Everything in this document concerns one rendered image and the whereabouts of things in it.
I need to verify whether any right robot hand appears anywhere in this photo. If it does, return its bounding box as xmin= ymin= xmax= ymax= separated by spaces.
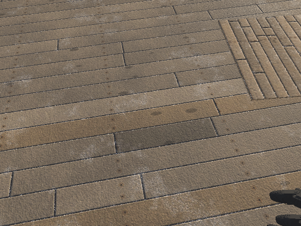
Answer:
xmin=266 ymin=187 xmax=301 ymax=226

